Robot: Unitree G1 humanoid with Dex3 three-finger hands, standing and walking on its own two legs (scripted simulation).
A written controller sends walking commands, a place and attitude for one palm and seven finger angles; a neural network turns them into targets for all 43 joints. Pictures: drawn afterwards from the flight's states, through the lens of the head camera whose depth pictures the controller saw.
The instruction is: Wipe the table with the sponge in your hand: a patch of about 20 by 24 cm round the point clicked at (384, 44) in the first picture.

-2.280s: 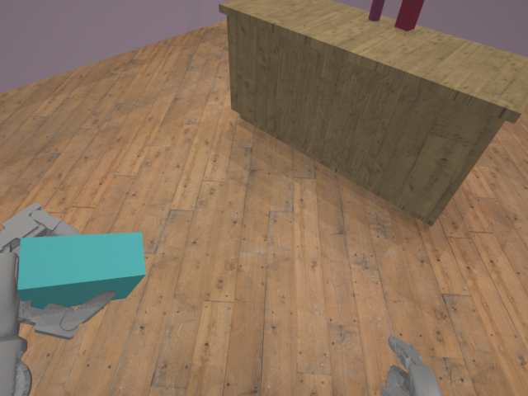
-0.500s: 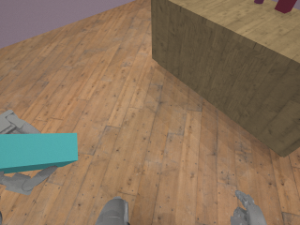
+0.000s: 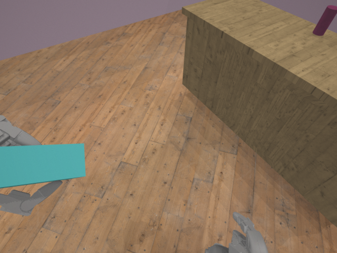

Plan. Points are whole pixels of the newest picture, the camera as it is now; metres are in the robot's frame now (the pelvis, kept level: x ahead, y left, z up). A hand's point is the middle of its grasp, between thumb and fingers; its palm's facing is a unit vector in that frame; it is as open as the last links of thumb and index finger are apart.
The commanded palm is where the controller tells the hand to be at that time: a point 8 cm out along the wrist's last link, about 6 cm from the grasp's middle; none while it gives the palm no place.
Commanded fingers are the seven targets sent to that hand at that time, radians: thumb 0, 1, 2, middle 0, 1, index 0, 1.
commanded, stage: walk to a spot facing it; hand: left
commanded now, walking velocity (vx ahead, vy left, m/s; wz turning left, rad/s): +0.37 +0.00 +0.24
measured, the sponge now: (50, 165) +0.22 +0.21 +0.18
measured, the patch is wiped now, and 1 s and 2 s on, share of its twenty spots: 0.00 0.00 0.00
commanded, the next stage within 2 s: turn to face it in 1.42 s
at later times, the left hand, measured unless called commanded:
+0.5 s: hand (58, 110) +0.33 +0.24 +0.18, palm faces +0.52 -0.72 -0.46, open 9.4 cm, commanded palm +0.27 +0.28 +0.18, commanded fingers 0.00 0.10 1.30 -1.20 -1.60 -1.20 -1.60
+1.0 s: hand (80, 87) +0.43 +0.24 +0.16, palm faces +0.66 -0.63 -0.41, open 9.4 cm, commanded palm +0.35 +0.26 +0.18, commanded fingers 0.00 0.10 1.30 -1.20 -1.60 -1.20 -1.60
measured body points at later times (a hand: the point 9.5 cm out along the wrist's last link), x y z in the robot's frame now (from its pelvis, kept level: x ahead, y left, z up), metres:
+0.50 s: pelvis +0.15 -0.02 -0.02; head +0.19 +0.00 +0.43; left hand +0.30 +0.28 +0.21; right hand +0.36 -0.26 -0.09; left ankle +0.22 +0.09 -0.74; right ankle +0.08 -0.16 -0.72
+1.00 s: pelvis +0.29 -0.06 -0.01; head +0.31 -0.08 +0.44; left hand +0.39 +0.27 +0.18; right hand +0.51 -0.22 -0.12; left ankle +0.21 +0.06 -0.66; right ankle +0.34 -0.14 -0.74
